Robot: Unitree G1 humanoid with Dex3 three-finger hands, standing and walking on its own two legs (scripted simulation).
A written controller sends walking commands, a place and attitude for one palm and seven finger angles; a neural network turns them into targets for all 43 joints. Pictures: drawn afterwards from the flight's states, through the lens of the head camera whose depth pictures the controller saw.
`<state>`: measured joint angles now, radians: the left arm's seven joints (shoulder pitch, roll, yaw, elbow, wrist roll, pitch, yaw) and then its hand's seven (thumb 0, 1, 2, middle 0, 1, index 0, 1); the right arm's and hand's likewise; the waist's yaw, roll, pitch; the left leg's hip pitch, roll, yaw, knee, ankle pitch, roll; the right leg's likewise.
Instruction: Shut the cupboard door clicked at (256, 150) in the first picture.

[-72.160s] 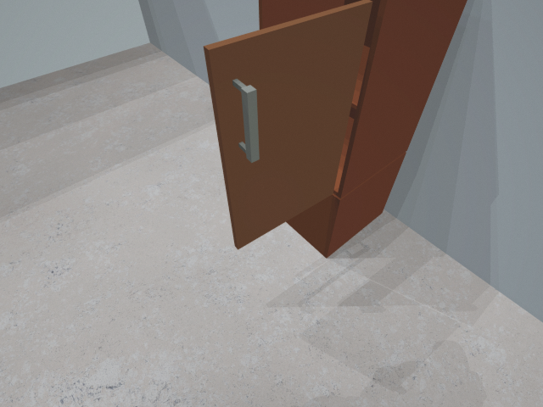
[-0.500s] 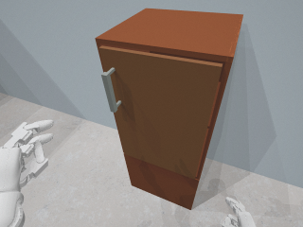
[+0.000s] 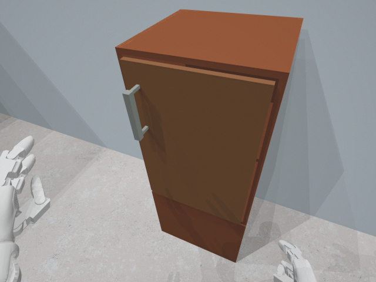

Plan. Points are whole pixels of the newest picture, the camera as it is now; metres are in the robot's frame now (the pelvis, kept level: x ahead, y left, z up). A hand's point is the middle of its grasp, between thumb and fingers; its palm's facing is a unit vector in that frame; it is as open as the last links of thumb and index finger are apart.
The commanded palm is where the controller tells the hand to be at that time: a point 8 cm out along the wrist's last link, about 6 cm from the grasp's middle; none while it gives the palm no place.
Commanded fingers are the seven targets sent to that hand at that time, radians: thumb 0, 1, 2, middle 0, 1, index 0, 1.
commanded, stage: step back with the hand held close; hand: left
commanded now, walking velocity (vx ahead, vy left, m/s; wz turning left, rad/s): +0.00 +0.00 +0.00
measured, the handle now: (137, 113) +0.52 +0.21 +0.10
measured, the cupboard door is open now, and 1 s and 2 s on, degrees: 0 0 0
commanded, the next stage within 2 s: stop stepping back and stand still in 1.28 s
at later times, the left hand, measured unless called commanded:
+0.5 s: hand (18, 210) +0.17 +0.30 +0.16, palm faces +0.39 -0.78 -0.49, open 7.4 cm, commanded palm +0.11 +0.33 +0.17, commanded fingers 0.00 0.90 0.90 -0.20 -0.30 -0.20 -0.30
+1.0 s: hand out of the picture +0.05 +0.32 +0.17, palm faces +0.56 -0.72 -0.42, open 7.4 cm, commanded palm -0.01 +0.35 +0.17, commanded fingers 0.00 0.90 0.90 -0.20 -0.30 -0.20 -0.30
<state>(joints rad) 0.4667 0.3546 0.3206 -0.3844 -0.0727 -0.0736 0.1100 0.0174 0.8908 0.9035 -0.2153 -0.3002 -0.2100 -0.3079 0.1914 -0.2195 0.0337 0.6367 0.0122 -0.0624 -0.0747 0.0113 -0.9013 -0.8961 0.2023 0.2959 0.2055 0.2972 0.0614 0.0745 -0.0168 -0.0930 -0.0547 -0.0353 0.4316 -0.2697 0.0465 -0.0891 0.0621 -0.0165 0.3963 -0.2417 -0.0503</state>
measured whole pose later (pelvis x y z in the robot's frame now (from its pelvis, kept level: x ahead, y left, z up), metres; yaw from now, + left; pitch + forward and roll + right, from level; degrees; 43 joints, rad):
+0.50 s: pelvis -0.03 +0.03 -0.01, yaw -1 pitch +0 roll -1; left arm 0.55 0.46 0.41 -0.47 -0.07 -0.13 0.13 0.02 0.89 0.90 -0.21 -0.30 -0.21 -0.30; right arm 0.19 -0.24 -0.01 0.55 0.02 0.07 -0.09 0.01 -0.90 -0.90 0.20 0.30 0.20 0.30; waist 0.00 0.02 -0.04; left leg -0.29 -0.09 0.01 0.55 -0.26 0.09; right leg -0.30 0.03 0.02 0.54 -0.25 0.00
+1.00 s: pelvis -0.12 +0.03 -0.03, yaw +6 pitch +0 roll -1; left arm 0.52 0.43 0.44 -0.54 -0.02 -0.23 0.18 0.01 0.89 0.90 -0.21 -0.30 -0.21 -0.30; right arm 0.26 -0.23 -0.02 0.61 0.00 0.02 -0.06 0.01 -0.90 -0.90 0.20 0.30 0.21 0.30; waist 0.00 -0.03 -0.03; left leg -0.47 -0.03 0.00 0.76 -0.42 0.03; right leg -0.44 0.02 0.01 0.63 -0.19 0.00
